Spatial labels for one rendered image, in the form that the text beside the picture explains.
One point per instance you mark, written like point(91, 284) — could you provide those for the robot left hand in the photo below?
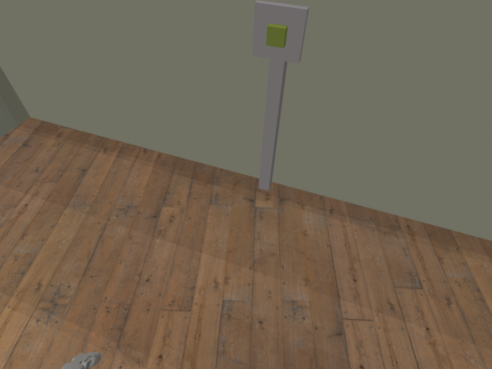
point(83, 361)

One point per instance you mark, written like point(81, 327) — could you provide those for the panel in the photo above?
point(295, 18)

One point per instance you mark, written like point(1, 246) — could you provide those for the button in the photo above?
point(276, 35)

